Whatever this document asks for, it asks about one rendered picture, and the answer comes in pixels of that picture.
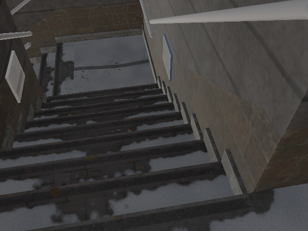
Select stairs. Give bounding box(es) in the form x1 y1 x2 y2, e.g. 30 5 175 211
0 83 234 231
32 52 56 97

